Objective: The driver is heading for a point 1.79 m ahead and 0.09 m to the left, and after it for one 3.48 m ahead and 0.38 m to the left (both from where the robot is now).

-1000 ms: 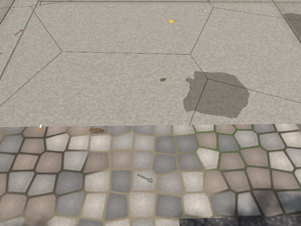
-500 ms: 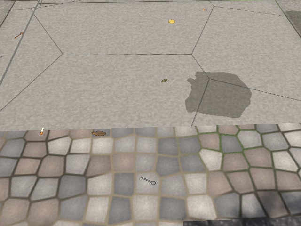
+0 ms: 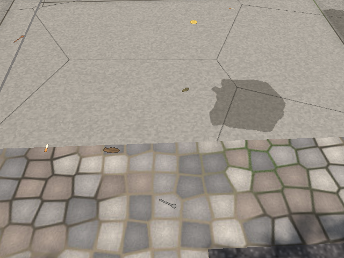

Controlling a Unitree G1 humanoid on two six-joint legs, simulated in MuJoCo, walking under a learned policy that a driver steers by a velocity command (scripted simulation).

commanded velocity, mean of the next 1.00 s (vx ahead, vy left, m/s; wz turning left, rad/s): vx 0.00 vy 0.00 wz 0.00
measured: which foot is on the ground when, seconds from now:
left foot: down 0.00-1.00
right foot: down 0.00-1.00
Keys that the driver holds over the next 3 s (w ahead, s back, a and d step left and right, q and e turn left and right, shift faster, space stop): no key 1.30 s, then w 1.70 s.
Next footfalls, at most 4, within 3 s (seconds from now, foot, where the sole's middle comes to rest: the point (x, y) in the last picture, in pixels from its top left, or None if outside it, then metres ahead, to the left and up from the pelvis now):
2.02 left None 0.46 0.11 -0.77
2.56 right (213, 207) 0.74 -0.14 -0.80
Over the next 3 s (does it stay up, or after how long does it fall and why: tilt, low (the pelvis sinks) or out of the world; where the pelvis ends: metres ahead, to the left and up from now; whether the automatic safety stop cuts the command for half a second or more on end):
stays up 0.81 -0.05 -0.03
